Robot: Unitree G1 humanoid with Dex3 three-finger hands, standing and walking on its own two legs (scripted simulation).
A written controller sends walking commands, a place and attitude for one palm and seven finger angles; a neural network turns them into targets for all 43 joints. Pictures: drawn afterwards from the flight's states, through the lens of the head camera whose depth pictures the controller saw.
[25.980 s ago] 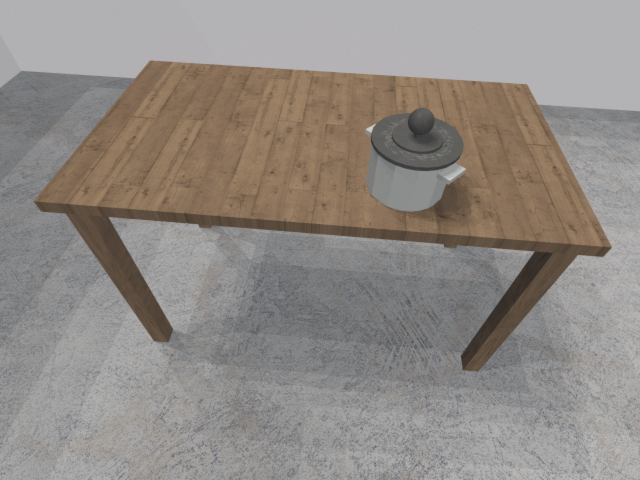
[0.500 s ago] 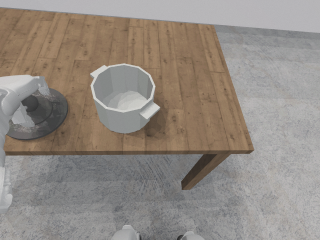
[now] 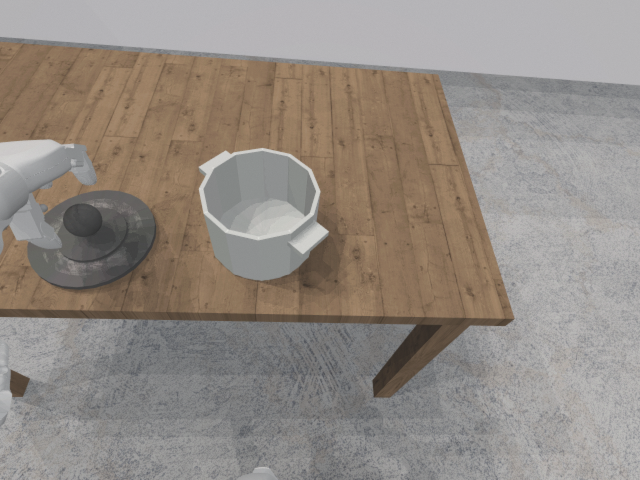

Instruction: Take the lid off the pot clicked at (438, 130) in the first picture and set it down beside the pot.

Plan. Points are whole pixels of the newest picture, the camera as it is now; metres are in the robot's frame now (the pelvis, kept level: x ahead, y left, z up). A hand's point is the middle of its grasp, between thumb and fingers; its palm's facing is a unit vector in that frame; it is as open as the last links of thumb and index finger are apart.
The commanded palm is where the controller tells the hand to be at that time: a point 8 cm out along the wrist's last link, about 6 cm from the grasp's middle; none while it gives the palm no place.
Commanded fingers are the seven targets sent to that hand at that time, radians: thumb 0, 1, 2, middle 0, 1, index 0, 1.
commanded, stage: raise the empty hand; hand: left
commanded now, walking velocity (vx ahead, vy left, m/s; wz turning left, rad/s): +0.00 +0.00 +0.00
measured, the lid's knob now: (83, 220) +0.46 +0.35 -0.01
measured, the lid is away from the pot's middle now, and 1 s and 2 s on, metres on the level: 0.26 0.26 0.26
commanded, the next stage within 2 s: draw the hand back to the body in 0.64 s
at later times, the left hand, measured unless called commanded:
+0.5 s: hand (27, 172) +0.42 +0.34 +0.12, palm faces -0.38 -0.10 -0.92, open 11.0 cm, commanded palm +0.45 +0.33 +0.18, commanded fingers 0.00 -0.00 0.63 -0.34 -0.87 -0.34 -0.87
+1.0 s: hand (36, 174) +0.42 +0.33 +0.12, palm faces -0.37 -0.06 -0.93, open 11.0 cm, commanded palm +0.40 +0.32 +0.19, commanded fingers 0.00 -0.00 0.63 -0.34 -0.87 -0.34 -0.87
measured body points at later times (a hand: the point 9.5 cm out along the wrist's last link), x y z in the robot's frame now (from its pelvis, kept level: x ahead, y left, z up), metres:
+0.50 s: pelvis +0.00 +0.01 +0.01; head +0.06 +0.03 +0.45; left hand +0.44 +0.34 +0.17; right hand +0.07 -0.27 -0.10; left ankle +0.02 +0.05 -0.72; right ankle +0.00 -0.20 -0.72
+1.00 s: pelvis +0.01 +0.00 +0.01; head +0.06 +0.02 +0.46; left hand +0.43 +0.33 +0.18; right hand +0.10 -0.27 -0.10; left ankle +0.02 +0.05 -0.72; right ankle +0.00 -0.20 -0.72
